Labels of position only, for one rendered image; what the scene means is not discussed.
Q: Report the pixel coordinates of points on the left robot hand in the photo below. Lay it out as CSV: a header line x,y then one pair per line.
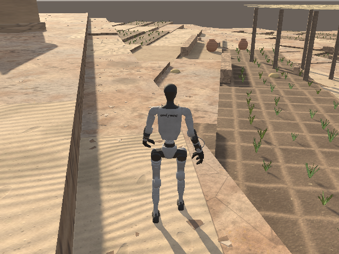
x,y
145,143

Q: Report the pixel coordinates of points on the robot left thigh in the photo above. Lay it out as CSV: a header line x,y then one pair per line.
x,y
156,157

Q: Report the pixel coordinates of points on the right robot upper arm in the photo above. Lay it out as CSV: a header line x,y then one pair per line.
x,y
189,121

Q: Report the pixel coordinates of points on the robot right thigh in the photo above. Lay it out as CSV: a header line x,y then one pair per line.
x,y
181,155

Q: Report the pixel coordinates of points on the robot thigh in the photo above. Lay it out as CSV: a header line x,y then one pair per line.
x,y
181,155
156,157

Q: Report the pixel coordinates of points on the right robot hand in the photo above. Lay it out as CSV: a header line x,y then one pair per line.
x,y
200,156

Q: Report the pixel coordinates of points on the robot left forearm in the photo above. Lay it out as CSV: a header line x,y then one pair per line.
x,y
145,135

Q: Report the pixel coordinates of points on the robot right forearm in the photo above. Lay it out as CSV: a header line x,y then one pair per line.
x,y
196,142

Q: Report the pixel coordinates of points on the left robot upper arm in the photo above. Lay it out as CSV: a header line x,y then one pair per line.
x,y
150,119

